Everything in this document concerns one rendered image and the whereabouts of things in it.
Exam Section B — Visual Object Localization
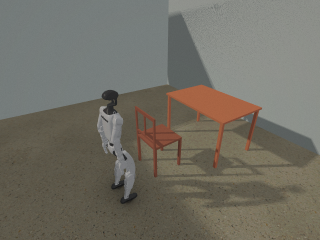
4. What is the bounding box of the table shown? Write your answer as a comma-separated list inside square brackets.
[166, 84, 262, 168]

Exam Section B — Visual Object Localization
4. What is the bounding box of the right robot thigh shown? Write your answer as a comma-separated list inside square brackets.
[116, 150, 136, 180]

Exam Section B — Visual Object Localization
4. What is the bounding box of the right robot forearm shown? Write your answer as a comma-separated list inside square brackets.
[113, 139, 125, 163]

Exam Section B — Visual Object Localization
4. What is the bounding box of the chair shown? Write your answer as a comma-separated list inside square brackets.
[135, 106, 182, 178]

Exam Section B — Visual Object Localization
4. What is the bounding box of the robot right upper arm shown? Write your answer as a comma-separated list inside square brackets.
[111, 114, 123, 144]

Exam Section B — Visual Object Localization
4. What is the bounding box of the right robot foot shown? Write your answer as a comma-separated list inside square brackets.
[120, 192, 137, 204]

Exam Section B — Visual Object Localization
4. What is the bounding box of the robot left upper arm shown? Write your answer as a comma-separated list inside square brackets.
[97, 106, 107, 130]

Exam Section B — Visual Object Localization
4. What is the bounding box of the robot right hand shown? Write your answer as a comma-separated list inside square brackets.
[119, 161, 130, 175]

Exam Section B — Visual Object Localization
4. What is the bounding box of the left robot forearm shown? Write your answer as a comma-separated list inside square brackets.
[97, 128, 108, 143]

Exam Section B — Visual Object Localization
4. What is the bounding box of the robot left hand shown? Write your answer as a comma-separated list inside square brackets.
[102, 141, 109, 154]

